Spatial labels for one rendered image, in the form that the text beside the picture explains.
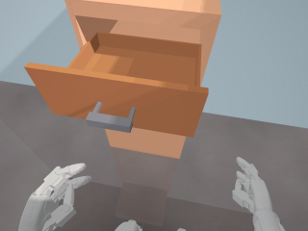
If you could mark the cabinet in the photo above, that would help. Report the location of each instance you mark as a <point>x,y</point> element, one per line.
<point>192,21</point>

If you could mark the drawer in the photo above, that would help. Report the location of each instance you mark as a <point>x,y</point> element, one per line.
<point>158,77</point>

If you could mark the left robot thigh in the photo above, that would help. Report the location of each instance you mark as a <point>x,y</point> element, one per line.
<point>128,226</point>

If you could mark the robot left hand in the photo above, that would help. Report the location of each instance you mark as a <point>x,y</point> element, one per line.
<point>41,205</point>

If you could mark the right robot forearm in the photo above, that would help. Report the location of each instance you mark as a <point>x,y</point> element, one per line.
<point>266,220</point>

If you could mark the robot right hand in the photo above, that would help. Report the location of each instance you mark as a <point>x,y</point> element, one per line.
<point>255,196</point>

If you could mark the handle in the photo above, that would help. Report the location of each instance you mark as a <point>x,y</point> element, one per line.
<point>110,122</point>

